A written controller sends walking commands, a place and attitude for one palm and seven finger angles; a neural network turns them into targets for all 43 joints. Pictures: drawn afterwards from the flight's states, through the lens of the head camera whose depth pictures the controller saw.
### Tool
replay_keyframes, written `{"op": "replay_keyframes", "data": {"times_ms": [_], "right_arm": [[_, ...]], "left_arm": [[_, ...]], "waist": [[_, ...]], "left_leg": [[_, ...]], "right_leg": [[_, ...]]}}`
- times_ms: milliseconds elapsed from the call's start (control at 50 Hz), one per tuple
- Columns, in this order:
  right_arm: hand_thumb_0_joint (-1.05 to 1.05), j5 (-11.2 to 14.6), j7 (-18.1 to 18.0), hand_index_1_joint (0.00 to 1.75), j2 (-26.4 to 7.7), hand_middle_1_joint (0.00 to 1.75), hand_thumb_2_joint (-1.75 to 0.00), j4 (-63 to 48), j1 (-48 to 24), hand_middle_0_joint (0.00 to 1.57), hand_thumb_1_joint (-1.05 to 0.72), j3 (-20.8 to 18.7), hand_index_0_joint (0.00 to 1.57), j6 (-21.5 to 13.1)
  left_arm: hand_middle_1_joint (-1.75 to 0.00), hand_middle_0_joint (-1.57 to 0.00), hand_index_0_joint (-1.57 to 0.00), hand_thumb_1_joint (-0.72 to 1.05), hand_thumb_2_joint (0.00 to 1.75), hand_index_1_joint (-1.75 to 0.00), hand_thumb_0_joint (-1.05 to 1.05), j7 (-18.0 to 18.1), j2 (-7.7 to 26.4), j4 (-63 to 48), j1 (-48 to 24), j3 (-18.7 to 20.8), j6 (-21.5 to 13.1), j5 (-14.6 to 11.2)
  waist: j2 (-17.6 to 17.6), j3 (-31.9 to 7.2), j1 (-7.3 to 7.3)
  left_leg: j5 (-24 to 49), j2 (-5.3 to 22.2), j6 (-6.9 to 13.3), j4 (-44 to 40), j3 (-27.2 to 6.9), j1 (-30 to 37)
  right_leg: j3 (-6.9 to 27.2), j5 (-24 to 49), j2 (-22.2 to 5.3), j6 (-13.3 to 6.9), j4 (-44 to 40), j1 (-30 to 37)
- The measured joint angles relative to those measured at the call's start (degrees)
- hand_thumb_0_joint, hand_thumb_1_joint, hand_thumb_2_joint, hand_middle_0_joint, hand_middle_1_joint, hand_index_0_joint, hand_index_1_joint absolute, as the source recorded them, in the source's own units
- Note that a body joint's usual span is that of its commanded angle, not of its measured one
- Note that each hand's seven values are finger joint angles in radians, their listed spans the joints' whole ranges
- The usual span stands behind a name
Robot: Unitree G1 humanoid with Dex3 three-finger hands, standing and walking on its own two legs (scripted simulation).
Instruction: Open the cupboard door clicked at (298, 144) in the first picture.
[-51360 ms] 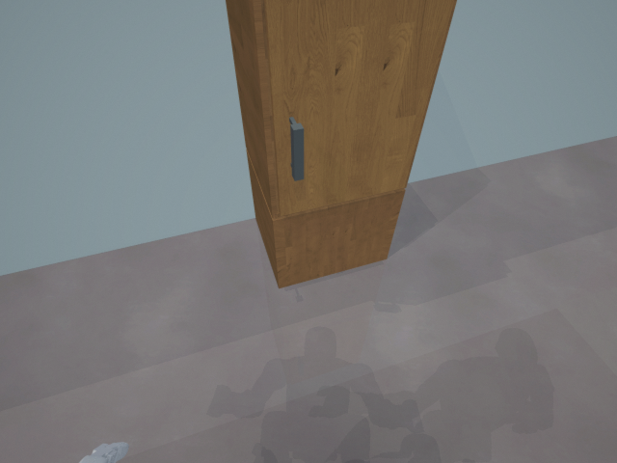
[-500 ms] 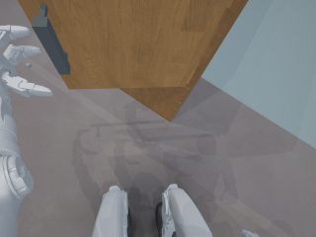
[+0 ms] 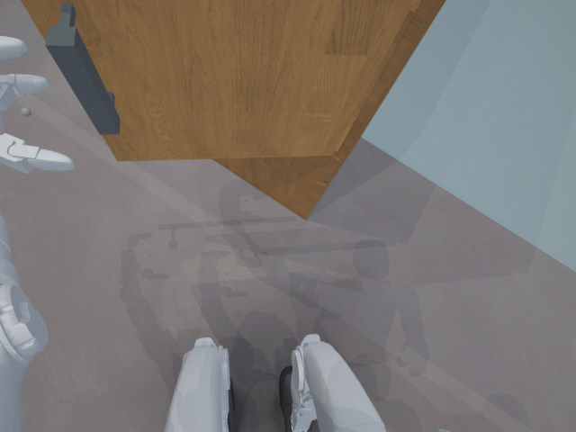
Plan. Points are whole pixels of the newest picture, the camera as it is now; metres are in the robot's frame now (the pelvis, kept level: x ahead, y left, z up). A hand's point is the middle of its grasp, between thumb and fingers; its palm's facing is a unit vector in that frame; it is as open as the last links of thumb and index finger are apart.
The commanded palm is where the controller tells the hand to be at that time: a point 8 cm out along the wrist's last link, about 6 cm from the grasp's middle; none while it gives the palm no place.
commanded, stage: move the hooked fingers beside the handle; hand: left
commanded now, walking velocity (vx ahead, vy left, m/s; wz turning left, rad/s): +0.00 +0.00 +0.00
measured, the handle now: (90, 75) +0.55 +0.23 +0.05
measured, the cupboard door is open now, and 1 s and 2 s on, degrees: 39 39 39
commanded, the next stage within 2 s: slide the fingers in behind the handle in 0.50 s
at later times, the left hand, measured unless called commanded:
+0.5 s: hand (38, 113) +0.50 +0.28 +0.04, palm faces +0.06 -1.00 -0.01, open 14.0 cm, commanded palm +0.48 +0.31 +0.04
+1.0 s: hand (62, 116) +0.50 +0.26 +0.04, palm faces +0.08 -1.00 +0.00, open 14.0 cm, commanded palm +0.48 +0.28 +0.04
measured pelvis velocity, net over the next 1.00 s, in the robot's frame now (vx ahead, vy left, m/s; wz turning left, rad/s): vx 0.00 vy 0.00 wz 0.01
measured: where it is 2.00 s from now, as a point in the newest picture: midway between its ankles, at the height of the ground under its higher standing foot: (259, 426)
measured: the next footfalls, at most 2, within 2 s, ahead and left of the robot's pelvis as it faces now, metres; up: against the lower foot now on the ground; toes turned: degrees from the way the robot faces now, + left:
none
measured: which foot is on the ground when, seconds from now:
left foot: down 0.00-1.00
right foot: down 0.00-1.00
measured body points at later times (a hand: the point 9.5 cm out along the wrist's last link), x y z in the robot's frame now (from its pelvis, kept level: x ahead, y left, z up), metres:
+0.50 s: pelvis +0.00 +0.01 +0.00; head +0.18 +0.06 +0.41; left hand +0.49 +0.33 +0.04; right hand +0.03 -0.26 -0.10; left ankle +0.03 +0.08 -0.60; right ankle +0.03 -0.12 -0.60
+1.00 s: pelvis +0.00 +0.00 +0.00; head +0.17 +0.05 +0.42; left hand +0.49 +0.31 +0.04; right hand +0.04 -0.27 -0.10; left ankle +0.03 +0.08 -0.60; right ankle +0.03 -0.12 -0.60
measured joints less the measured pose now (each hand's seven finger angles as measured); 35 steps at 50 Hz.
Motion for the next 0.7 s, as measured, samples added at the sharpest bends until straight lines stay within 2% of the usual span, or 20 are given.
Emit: {"op": "replay_keyframes", "data": {"times_ms": [140, 280, 360, 460, 540, 620, 700], "right_arm": [[0.0, 0.1, -0.3, 0.3, -0.5, 0.3, -0.9, -0.7, -1.1, 0.2, -0.9, -0.1, 0.21, -0.2], [0.0, -0.4, -0.3, 0.3, -0.6, 0.3, -0.9, -1.3, -2.0, 0.2, -0.9, 0.1, 0.21, -0.5], [0.0, -0.5, 0.0, 0.3, -0.2, 0.3, -0.9, -0.8, -1.7, 0.2, -0.91, -0.2, 0.2, -0.1], [0.0, -0.3, 0.2, 0.3, 0.4, 0.3, -0.9, -0.1, -0.6, 0.2, -0.91, 0.0, 0.21, 0.8], [0.0, -0.1, 0.1, 0.3, 0.7, 0.3, -0.9, -0.4, 0.1, 0.2, -0.9, 0.4, 0.21, 0.9], [0.0, -0.3, 0.3, 0.3, 0.8, 0.3, -0.9, -0.5, 0.5, 0.2, -0.9, 0.2, 0.21, 0.6], [0.0, -0.3, 0.4, 0.3, 0.7, 0.3, -0.9, 0.1, 0.4, 0.2, -0.9, -0.1, 0.21, 0.6]], "left_arm": [[-1.2, -0.3, -0.3, -0.5, 0.3, -1.2, -0.01, -0.4, -0.8, 2.0, -1.0, -2.8, 0.8, -0.3], [-1.2, -0.3, -0.3, -0.5, 0.3, -1.2, -0.01, 1.4, -0.8, 1.2, -1.3, -1.1, -0.6, 0.8], [-1.2, -0.3, -0.3, -0.5, 0.3, -1.2, -0.01, 1.6, -1.1, -1.0, -1.3, -1.4, -1.2, 0.8], [-1.2, -0.3, -0.3, -0.5, 0.3, -1.2, -0.01, 0.9, -2.2, -0.5, -1.5, -3.4, 0.7, -0.1], [-1.2, -0.3, -0.3, -0.5, 0.3, -1.2, -0.01, 1.3, -2.6, 0.4, -0.2, -2.5, 1.5, 0.0], [-1.2, -0.3, -0.3, -0.5, 0.3, -1.2, -0.01, 2.5, -2.8, -0.9, 1.5, -1.4, -0.3, 0.4], [-1.2, -0.3, -0.3, -0.5, 0.3, -1.2, -0.01, 2.5, -3.2, -0.8, 1.1, -2.4, -1.8, -0.2]], "waist": [[-0.1, -0.5, 0.14], [-0.3, -0.1, -0.66], [0.1, 0.2, -0.4], [0.5, 0.0, 0.26], [0.5, -0.4, -0.03], [0.5, -0.4, -0.22], [0.4, -0.3, 0.1]], "left_leg": [[0.1, -0.4, 0.3, -0.1, -0.2, 0.1], [-0.2, -0.4, 0.5, 1.2, -0.1, -1.4], [-0.2, -0.4, 0.5, 1.3, -0.2, -1.6], [0.1, -0.7, 0.7, 0.1, -0.1, -0.4], [0.2, -0.6, 0.8, -0.7, 0.4, 0.5], [0.1, -0.4, 0.7, -0.9, 0.6, 1.0], [0.1, -0.5, 0.6, -0.9, 0.4, 1.5]], "right_leg": [[-0.2, 0.0, -0.4, 0.3, -0.2, 0.4], [-0.1, -0.2, -0.4, 0.5, 0.9, -1.0], [-0.2, -0.1, -0.4, 0.7, 0.7, -1.1], [-0.1, 0.1, -0.6, 0.8, -0.4, 0.1], [0.4, 0.3, -0.5, 0.9, -1.0, 0.7], [0.6, 0.3, -0.3, 0.9, -1.1, 1.1], [0.5, 0.2, -0.4, 0.8, -1.1, 1.6]]}}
